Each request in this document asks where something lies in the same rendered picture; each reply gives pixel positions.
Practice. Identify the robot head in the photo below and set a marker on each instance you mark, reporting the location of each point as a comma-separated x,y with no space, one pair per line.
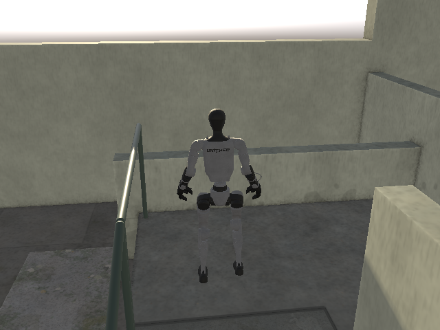
217,119

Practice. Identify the left robot upper arm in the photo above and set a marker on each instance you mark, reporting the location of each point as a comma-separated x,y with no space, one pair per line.
193,156

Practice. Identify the robot left shin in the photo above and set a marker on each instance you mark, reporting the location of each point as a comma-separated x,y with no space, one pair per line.
203,251

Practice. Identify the right robot upper arm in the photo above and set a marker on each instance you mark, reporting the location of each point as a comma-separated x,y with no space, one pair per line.
239,144

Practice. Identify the right robot forearm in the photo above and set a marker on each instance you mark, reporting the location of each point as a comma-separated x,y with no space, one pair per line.
252,179

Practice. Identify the left robot forearm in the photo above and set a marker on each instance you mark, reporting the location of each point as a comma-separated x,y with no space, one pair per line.
184,180

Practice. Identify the left robot hand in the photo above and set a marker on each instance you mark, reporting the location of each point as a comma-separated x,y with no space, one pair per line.
180,192

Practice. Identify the right robot hand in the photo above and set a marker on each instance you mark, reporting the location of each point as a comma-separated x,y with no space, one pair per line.
258,191

